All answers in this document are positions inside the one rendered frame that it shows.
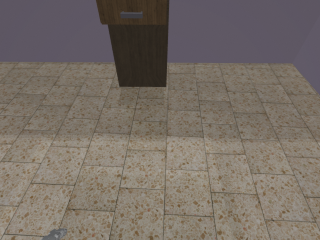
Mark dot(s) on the left robot hand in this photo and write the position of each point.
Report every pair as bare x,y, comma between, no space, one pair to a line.
55,234

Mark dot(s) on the drawer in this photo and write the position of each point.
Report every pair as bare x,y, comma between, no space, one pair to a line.
154,12

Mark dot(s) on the cabinet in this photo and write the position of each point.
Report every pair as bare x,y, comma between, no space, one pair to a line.
140,53

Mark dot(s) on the handle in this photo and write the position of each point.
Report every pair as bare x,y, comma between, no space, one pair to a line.
131,15

